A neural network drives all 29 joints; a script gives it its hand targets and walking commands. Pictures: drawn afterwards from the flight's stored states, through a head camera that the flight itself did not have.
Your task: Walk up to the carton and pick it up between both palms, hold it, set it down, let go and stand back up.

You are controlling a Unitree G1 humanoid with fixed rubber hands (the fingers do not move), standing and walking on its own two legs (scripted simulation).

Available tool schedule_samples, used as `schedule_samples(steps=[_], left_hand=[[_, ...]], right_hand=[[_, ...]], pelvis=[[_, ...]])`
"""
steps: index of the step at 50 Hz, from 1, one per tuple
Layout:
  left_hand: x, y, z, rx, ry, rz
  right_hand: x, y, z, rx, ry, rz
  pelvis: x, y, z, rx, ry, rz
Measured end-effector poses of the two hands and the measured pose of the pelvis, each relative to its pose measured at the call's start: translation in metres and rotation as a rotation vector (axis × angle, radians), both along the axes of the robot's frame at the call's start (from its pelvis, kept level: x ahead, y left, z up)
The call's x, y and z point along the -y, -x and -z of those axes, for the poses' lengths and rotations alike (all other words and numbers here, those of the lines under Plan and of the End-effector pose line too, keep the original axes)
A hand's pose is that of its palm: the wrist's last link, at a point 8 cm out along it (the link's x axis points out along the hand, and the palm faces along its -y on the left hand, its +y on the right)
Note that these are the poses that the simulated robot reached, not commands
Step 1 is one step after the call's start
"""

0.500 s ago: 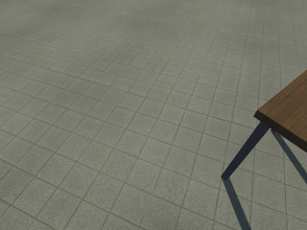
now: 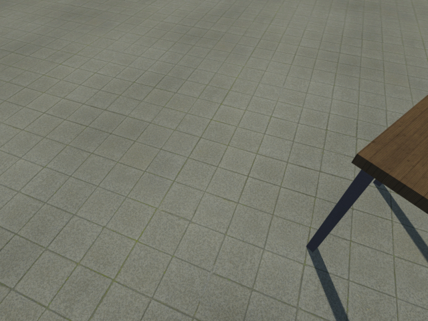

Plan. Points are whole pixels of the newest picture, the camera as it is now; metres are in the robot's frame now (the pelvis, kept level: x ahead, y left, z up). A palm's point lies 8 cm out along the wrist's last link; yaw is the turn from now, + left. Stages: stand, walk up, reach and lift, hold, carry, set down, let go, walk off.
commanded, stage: stand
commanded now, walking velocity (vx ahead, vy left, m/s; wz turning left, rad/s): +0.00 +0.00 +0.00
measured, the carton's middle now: out of the picture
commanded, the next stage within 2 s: walk up in 0.66 s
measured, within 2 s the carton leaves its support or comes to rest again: neither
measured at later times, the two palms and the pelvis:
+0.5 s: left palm out of the picture -0.06 +0.22 -0.15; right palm out of the picture -0.03 -0.20 -0.14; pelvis +0.00 +0.01 +0.00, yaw +0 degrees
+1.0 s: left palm out of the picture +0.01 +0.24 -0.15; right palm out of the picture -0.06 -0.26 -0.14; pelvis -0.03 -0.01 -0.01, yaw -9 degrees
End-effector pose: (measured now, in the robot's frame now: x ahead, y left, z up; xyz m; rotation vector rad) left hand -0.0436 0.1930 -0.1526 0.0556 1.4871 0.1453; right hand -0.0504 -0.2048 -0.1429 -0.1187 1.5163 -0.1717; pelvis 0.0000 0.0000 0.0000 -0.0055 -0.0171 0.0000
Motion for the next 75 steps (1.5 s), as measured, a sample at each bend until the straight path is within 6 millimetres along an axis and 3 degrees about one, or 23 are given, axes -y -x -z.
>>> schedule_samples(steps=[13, 23, 30, 44, 47, 50, 53, 58, 62, 66, 70, 73, 75], left_hand=[[-0.006, 0.013, -0.001, -0.032, 0.002, -0.012], [-0.025, 0.014, -0.004, -0.026, -0.033, -0.016], [-0.018, 0.011, -0.003, -0.01, -0.02, -0.012], [-0.013, -0.004, -0.001, 0.028, -0.012, 0.017], [-0.031, -0.02, 0.001, 0.046, -0.06, 0.098], [-0.05, -0.058, -0.006, 0.116, -0.129, 0.195], [-0.054, -0.098, -0.017, 0.197, -0.173, 0.275], [-0.024, -0.148, -0.028, 0.318, -0.206, 0.401], [0.01, -0.156, -0.035, 0.379, -0.196, 0.443], [0.032, -0.155, -0.042, 0.356, -0.179, 0.483], [0.057, -0.171, -0.038, 0.393, -0.132, 0.538], [0.077, -0.188, -0.027, 0.417, -0.087, 0.587], [0.095, -0.2, -0.02, 0.438, -0.053, 0.633]], right_hand=[[-0.015, 0.008, 0.0, -0.015, -0.027, -0.01], [-0.003, -0.011, -0.001, 0.04, 0.005, -0.029], [0.001, -0.019, -0.001, 0.063, 0.015, -0.028], [0.004, 0.003, 0.0, 0.046, 0.021, 0.019], [0.027, 0.002, 0.0, 0.113, 0.102, 0.068], [0.058, 0.008, -0.003, 0.162, 0.182, 0.115], [0.09, 0.012, -0.004, 0.207, 0.24, 0.125], [0.139, 0.022, 0.009, 0.268, 0.262, 0.161], [0.171, 0.033, 0.012, 0.289, 0.254, 0.21], [0.181, 0.032, -0.012, 0.367, 0.261, 0.239], [0.183, 0.043, -0.025, 0.409, 0.276, 0.265], [0.181, 0.064, -0.028, 0.405, 0.309, 0.299], [0.182, 0.089, -0.03, 0.375, 0.348, 0.321]], pelvis=[[-0.006, 0.003, -0.001, -0.005, -0.001, -0.007], [-0.009, 0.004, -0.001, -0.004, -0.005, -0.003], [-0.01, 0.002, -0.001, -0.007, -0.008, -0.002], [-0.006, 0.008, 0.001, 0.0, -0.01, 0.025], [-0.002, 0.018, 0.007, 0.005, -0.028, 0.099], [0.008, 0.027, 0.01, 0.019, -0.041, 0.164], [0.019, 0.034, 0.013, 0.033, -0.034, 0.221], [0.052, 0.043, 0.027, 0.039, -0.019, 0.303], [0.074, 0.05, 0.029, 0.054, 0.003, 0.354], [0.088, 0.054, 0.015, 0.054, -0.011, 0.411], [0.099, 0.058, 0.014, 0.047, -0.004, 0.455], [0.106, 0.06, 0.02, 0.045, 0.011, 0.477], [0.11, 0.061, 0.025, 0.05, 0.011, 0.5]])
